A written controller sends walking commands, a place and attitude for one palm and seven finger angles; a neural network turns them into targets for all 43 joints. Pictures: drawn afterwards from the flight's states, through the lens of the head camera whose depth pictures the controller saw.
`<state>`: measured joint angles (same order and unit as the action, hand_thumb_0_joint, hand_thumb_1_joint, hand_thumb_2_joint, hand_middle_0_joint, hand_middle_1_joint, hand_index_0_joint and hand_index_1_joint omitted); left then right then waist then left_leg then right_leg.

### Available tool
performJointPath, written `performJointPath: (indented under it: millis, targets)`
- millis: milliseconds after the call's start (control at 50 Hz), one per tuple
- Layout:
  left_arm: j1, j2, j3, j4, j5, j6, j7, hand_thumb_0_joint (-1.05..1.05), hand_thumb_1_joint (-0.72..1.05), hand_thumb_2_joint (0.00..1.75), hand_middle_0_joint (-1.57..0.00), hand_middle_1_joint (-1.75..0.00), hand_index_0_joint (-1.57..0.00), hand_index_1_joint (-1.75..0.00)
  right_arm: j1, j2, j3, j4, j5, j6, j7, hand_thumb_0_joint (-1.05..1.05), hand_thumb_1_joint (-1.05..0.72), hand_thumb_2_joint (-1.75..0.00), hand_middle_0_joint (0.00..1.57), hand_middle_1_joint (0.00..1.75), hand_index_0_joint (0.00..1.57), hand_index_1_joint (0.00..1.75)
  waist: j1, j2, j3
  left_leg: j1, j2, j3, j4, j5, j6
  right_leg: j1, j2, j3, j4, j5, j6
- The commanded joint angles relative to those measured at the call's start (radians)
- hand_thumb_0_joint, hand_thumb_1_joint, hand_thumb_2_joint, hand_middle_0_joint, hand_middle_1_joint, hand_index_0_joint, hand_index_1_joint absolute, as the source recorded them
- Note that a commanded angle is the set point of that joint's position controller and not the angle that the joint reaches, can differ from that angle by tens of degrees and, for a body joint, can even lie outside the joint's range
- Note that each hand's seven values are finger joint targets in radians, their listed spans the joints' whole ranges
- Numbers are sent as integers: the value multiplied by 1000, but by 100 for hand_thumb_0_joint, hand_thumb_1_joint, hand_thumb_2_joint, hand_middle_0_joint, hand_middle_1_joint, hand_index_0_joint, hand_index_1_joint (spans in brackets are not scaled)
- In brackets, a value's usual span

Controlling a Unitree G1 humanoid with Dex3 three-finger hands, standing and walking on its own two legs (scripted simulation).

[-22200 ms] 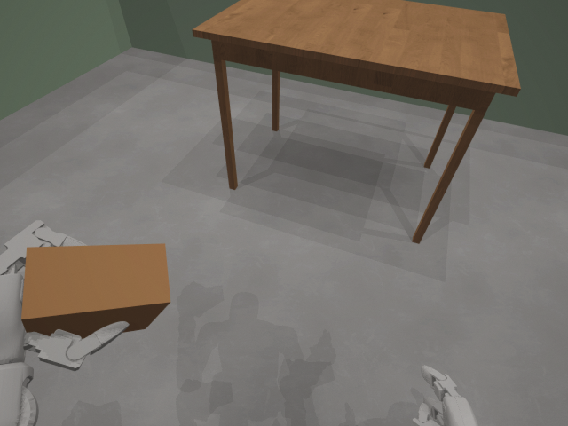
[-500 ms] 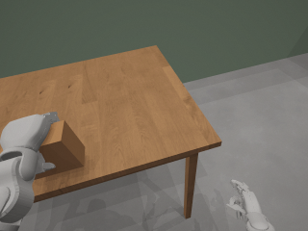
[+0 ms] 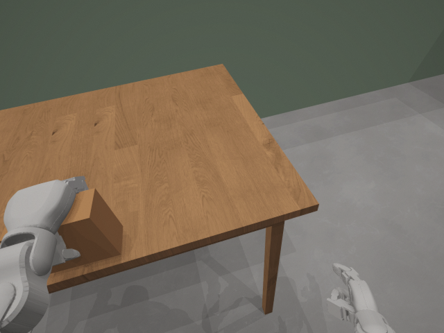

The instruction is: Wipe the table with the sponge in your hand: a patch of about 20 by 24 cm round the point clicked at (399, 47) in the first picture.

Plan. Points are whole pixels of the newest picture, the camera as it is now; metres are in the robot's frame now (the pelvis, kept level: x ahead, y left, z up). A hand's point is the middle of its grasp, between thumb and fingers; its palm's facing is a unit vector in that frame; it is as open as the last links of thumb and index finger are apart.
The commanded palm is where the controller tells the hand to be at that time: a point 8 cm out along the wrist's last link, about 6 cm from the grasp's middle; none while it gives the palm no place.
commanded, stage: lower the sponge onto the table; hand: left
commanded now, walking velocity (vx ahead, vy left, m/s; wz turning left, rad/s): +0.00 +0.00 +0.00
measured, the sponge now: (75, 238) +0.22 +0.31 +0.08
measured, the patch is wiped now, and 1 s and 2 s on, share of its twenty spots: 0.00 0.10 0.35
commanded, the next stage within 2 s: wipe forward along the first lane in 0.62 s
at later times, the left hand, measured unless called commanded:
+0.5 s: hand (73, 227) +0.22 +0.30 +0.11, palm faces +0.01 -0.07 -1.00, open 10.1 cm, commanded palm +0.19 +0.31 +0.17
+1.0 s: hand (71, 221) +0.24 +0.32 +0.10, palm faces -0.01 -0.04 -1.00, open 10.1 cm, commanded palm +0.22 +0.32 +0.15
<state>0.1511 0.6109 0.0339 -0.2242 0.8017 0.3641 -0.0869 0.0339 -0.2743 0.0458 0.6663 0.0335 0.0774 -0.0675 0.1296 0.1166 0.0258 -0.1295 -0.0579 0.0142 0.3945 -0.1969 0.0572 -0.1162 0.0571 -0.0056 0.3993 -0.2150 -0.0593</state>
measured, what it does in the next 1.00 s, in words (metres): stands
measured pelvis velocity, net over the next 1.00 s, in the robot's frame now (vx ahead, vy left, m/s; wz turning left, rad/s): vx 0.01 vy -0.01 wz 0.01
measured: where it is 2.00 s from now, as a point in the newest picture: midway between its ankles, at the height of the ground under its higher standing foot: outside the picture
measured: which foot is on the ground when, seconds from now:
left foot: down 0.00-1.00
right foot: down 0.00-1.00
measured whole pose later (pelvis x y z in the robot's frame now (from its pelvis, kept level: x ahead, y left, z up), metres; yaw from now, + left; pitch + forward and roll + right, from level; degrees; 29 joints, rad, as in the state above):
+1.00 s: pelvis +0.01 -0.01 +0.00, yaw +1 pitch -2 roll +0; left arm 0.11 0.59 0.06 -0.05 0.83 0.28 -0.02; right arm 0.06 -0.29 0.02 0.69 0.04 0.08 -0.08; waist 0.12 0.11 0.00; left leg -0.18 -0.04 0.00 0.44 -0.23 0.04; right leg -0.16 0.07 -0.02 0.42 -0.24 -0.08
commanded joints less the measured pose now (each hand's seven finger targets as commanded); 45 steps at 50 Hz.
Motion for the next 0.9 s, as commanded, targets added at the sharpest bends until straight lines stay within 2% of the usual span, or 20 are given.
performJointPath:
  millis: [0,60,80,100,180,200,260,280,300,360,380,400,480,500,580,640,680,780,860,880]
  targets:
    - [-212,250,177,-203,38,-40,65,0,10,130,-120,-160,-120,-160,-202,-92,-32,-180,-3,-59,-7,0,-90,-90,20,30,20,30,-1,-17,-186,32,14,-81,-39,189,-9,47,-22,111,-50,123,-24]
    - [-194,259,195,-187,35,-53,81,0,10,130,-120,-160,-120,-160,-181,-104,-46,-172,-5,-53,-7,0,-90,-90,20,30,20,30,5,-9,-174,29,16,-87,-48,182,-14,42,-20,104,-58,119,-23]
    - [-213,309,234,-163,35,-35,88,0,10,130,-120,-160,-120,-160,-203,-109,-41,-183,3,-59,-2,0,-90,-90,20,30,20,30,20,-32,-157,3,9,-98,-42,171,-13,27,-11,138,-49,106,-38]
    - [-225,227,163,-159,43,-39,87,0,10,130,-120,-160,-120,-160,-196,-97,-37,-172,1,-55,-4,0,-90,-90,20,30,20,30,-8,-41,-179,20,14,-80,-40,175,-12,31,-19,111,-53,108,-24]
    - [-225,274,197,-153,35,-22,93,0,10,130,-120,-160,-120,-160,-209,-112,-44,-186,6,-57,-1,0,-90,-90,20,30,20,30,15,-38,-171,-1,6,-91,-37,172,-13,29,-13,134,-44,118,-35]
    - [-209,220,155,-149,44,-28,91,0,10,130,-120,-160,-120,-160,-196,-101,-41,-172,1,-55,-4,0,-90,-90,20,30,20,30,-9,-48,-190,16,12,-77,-37,175,-11,39,-20,110,-49,117,-22]
    - [-197,230,159,-170,46,-39,89,0,10,130,-120,-160,-120,-160,-189,-110,-50,-170,-2,-48,-8,0,-90,-90,20,30,20,30,-3,-18,-192,26,10,-81,-41,181,-11,45,-18,105,-55,124,-21]
    - [-235,276,189,-172,44,-27,95,0,10,130,-120,-160,-120,-160,-206,-111,-44,-190,5,-56,-2,0,-90,-90,20,30,20,30,16,-23,-190,0,4,-92,-36,173,-11,34,-12,131,-39,117,-34]
    - [-214,193,125,-170,53,-36,93,0,10,130,-120,-160,-120,-160,-198,-94,-38,-177,0,-56,-5,0,-90,-90,20,30,20,30,-11,-30,-193,23,12,-80,-36,176,-9,32,-17,104,-45,109,-22]
    - [-149,231,178,-153,49,-48,101,0,10,130,-120,-160,-120,-160,-176,-109,-51,-170,-6,-47,-4,0,-90,-90,20,30,20,30,6,-58,-199,15,10,-80,-35,198,-10,61,-18,105,-46,150,-21]
    - [-179,316,244,-137,43,-30,110,0,10,130,-120,-160,-120,-160,-185,-119,-50,-185,0,-49,5,0,-90,-90,20,30,20,30,31,-57,-183,-22,1,-89,-26,200,-12,47,-13,135,-27,159,-35]
    - [-168,212,163,-154,57,-37,106,0,10,130,-120,-160,-120,-160,-195,-98,-40,-175,-1,-46,3,0,-90,-90,20,30,20,30,-2,-54,-200,7,10,-74,-27,212,-10,52,-15,111,-32,158,-23]
    - [-122,264,216,-149,42,-30,117,0,10,130,-120,-160,-120,-160,-202,-111,-45,-187,4,-44,5,0,-90,-90,20,30,20,30,21,-36,-169,-6,5,-84,-23,191,-8,35,-8,143,-41,142,-33]
    - [-130,203,167,-134,44,-33,116,0,10,130,-120,-160,-120,-160,-182,-103,-46,-172,1,-44,2,0,-90,-90,20,30,20,30,-6,-61,-178,1,11,-71,-19,193,-6,35,-17,114,-41,144,-20]
    - [-149,224,171,-111,47,-29,110,0,10,130,-120,-160,-120,-160,-208,-110,-43,-175,8,-45,-7,0,-90,-90,20,30,20,30,-6,-49,-150,6,9,-79,-22,158,-4,6,-6,140,-59,104,-26]
    - [-136,179,132,-96,47,-43,104,0,10,130,-120,-160,-120,-160,-166,-114,-56,-162,0,-44,-12,0,-90,-90,20,30,20,30,-13,-56,-169,7,7,-72,-18,174,-4,19,-15,106,-51,132,-15]
    - [-104,196,154,-120,44,-44,101,0,10,130,-120,-160,-120,-160,-203,-108,-46,-179,5,-50,-6,0,-90,-90,20,30,20,30,2,-46,-184,12,7,-79,-15,185,-4,30,-8,139,-46,148,-27]
    - [-144,225,182,-52,41,-59,104,0,10,130,-120,-160,-120,-160,-191,-113,-50,-167,7,-48,-13,0,-90,-90,20,30,20,30,-8,-99,-151,-7,4,-71,-6,167,1,5,-8,143,-53,144,-19]
    - [-176,210,164,29,43,-80,106,0,10,130,-120,-160,-120,-160,-144,-124,-61,-142,3,-41,-20,0,-90,-90,20,30,20,30,-18,-100,-157,-27,0,-61,0,163,-1,12,-18,108,-46,157,-7]
    - [-196,245,188,31,47,-81,106,0,10,130,-120,-160,-120,-160,-175,-121,-54,-151,12,-48,-19,0,-90,-90,20,30,20,30,-14,-92,-165,-20,-1,-65,3,159,1,4,-9,145,-50,147,-19]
